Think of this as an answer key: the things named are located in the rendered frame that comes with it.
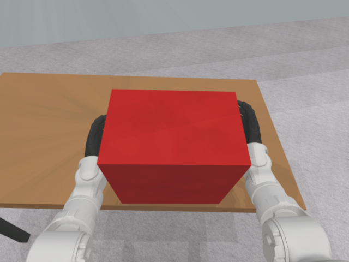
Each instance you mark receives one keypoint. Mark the table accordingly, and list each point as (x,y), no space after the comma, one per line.
(45,120)

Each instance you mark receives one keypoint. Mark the robot right hand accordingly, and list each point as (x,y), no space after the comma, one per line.
(250,123)

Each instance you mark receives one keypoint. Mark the left robot forearm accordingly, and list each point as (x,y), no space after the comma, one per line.
(83,206)

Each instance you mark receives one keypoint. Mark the robot left upper arm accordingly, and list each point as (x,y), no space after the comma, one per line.
(62,246)

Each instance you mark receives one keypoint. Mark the robot left hand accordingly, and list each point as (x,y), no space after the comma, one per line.
(95,136)

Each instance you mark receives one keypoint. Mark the carton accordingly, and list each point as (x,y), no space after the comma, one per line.
(173,147)

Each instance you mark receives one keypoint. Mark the right robot forearm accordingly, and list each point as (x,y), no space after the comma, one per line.
(265,192)

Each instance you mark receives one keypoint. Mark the robot right upper arm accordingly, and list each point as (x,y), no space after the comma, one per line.
(295,239)

